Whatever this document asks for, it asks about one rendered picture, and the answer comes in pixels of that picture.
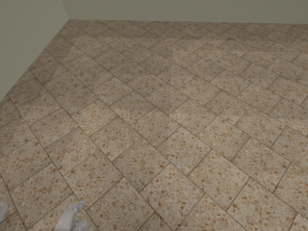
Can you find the left robot hand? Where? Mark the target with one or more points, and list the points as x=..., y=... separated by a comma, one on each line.
x=67, y=218

